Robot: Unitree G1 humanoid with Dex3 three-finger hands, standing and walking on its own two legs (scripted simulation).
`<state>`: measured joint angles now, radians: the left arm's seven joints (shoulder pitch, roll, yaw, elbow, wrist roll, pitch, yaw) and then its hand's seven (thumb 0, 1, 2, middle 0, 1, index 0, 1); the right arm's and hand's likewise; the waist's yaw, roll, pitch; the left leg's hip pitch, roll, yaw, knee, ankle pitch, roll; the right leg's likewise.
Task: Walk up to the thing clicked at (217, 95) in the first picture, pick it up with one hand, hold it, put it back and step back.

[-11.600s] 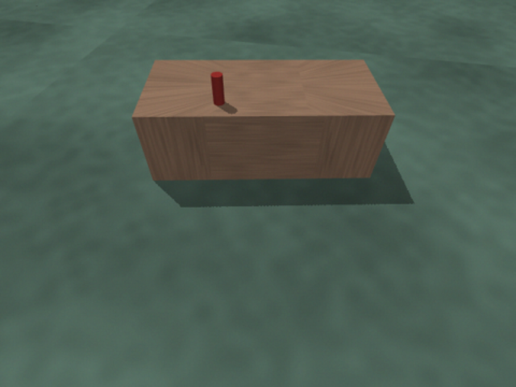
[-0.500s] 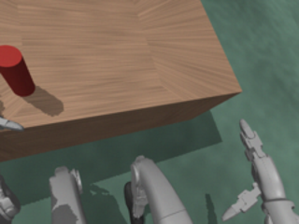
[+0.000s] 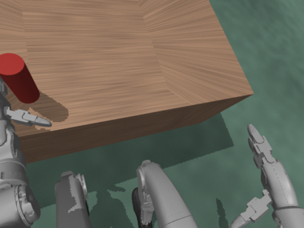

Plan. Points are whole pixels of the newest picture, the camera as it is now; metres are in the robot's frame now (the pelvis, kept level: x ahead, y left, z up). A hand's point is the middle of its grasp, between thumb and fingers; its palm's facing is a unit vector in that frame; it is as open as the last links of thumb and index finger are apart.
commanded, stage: rest palm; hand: left
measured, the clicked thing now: (20, 81) +0.51 +0.23 -0.06
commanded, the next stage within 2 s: close in 0.16 s
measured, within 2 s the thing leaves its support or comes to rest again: leaves its support in 1.52 s
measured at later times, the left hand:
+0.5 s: hand (26, 89) +0.49 +0.22 -0.07, palm faces +0.20 -0.98 +0.02, open 16.2 cm
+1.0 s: hand (27, 82) +0.51 +0.21 -0.06, palm faces +0.19 -0.98 +0.02, open 9.1 cm
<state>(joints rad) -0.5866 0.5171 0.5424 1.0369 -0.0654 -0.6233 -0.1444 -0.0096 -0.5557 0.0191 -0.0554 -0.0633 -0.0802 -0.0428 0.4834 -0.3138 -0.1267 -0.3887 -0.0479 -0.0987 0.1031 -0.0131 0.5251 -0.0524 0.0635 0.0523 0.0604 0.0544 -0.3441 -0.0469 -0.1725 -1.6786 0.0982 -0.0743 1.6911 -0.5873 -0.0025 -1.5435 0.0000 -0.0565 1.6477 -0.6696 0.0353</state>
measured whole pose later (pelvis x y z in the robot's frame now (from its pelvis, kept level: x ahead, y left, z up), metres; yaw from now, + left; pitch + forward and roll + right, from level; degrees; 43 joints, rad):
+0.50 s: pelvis +0.00 +0.00 -0.01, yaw +0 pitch +33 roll -7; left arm -0.66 0.57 0.54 1.10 -0.02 -0.65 -0.07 -0.01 -0.55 0.08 -0.32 -0.21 -0.33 -0.20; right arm 0.47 -0.32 -0.12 -0.44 -0.05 -0.04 0.12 -0.01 0.50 -0.06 0.06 0.05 0.06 0.05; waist -0.38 -0.06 -0.17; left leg -1.71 0.10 -0.08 1.71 -0.59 -0.01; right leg -1.58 0.00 -0.06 1.67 -0.67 0.03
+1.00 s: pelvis +0.00 +0.00 +0.00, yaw +0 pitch +33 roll -7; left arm -0.70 0.59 0.52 1.13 -0.01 -0.63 -0.05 0.00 -0.21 0.56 -0.95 -0.80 -0.96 -0.79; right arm 0.48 -0.33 -0.13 -0.46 -0.05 -0.03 0.13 -0.01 0.49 -0.06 0.06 0.05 0.06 0.05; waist -0.39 -0.05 -0.17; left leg -1.70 0.10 -0.08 1.69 -0.58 0.00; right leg -1.56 0.01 -0.06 1.64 -0.66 0.04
